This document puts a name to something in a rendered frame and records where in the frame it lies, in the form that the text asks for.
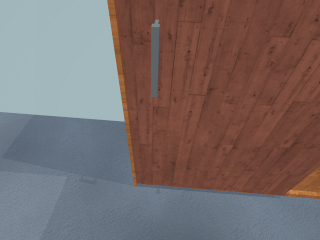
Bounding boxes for wardrobe door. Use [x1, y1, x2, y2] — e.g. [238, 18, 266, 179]
[115, 0, 320, 196]
[291, 166, 320, 192]

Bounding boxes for handle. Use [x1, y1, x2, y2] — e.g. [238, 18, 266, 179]
[151, 19, 160, 98]

